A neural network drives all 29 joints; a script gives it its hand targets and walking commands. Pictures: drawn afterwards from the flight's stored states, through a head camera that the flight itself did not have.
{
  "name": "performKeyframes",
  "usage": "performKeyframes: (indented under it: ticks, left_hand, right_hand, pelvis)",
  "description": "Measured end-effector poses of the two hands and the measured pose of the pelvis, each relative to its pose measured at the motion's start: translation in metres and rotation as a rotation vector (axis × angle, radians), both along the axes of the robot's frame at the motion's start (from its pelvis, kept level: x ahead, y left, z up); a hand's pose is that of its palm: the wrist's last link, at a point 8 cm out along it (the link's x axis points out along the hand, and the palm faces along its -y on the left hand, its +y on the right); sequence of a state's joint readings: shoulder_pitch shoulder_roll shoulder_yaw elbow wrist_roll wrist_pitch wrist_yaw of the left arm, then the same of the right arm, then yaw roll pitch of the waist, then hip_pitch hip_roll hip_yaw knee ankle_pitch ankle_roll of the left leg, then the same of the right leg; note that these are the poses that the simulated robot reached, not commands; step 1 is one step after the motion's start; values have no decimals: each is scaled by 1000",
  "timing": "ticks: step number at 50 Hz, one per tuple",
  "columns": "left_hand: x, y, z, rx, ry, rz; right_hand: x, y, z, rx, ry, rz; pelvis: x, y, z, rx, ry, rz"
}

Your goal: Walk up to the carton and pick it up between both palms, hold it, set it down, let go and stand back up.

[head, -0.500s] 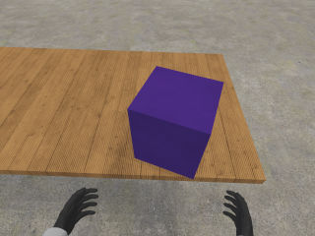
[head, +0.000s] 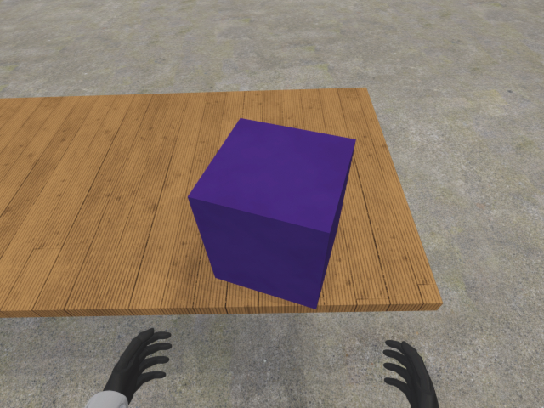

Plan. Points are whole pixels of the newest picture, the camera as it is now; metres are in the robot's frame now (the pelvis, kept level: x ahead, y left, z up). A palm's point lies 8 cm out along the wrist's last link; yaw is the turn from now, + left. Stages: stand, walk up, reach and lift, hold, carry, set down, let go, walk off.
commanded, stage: set down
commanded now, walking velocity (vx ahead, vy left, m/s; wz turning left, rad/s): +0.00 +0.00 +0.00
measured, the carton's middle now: (278, 215) +0.43 +0.02 -0.01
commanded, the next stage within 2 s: let go in 0.32 s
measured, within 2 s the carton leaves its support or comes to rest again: neither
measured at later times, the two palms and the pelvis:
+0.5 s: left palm (138, 391) +0.15 +0.22 -0.07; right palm out of the picture +0.14 -0.21 -0.09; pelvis +0.01 -0.01 +0.00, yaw +0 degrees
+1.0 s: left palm out of the picture +0.13 +0.26 -0.09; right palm out of the picture +0.11 -0.26 -0.11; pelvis +0.01 +0.00 +0.00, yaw +0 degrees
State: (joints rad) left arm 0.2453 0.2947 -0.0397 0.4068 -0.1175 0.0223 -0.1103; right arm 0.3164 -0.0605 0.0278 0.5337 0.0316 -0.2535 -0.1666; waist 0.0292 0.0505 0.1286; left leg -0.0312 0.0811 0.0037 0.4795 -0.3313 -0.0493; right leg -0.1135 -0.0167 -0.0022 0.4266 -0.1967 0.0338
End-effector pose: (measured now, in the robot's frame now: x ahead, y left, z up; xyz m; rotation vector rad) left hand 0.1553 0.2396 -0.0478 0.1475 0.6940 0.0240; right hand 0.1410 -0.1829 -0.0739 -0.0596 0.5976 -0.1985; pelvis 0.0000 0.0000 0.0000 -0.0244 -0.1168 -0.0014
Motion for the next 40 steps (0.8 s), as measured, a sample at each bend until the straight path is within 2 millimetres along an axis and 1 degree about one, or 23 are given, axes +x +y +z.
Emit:
performKeyframes:
  ticks: [7, 18, 31, 40]
  left_hand:
    - [-4, -6, -10, 11, 60, 25]
    - [-4, -11, -17, 38, 114, 53]
    - [-1, -16, -26, 48, 162, 61]
    - [3, -18, -30, 57, 184, 59]
  right_hand:
    - [-2, -9, -7, -15, 45, 44]
    - [-1, -22, -10, -38, 90, 87]
    - [-5, -37, -15, -65, 146, 104]
    - [-2, -44, -16, -70, 162, 101]
  pelvis:
    - [0, -4, 1, 3, 8, 0]
    - [4, -6, 2, 0, 4, -2]
    - [7, -4, 2, -1, -19, -11]
    - [9, -3, 2, -1, -20, -19]
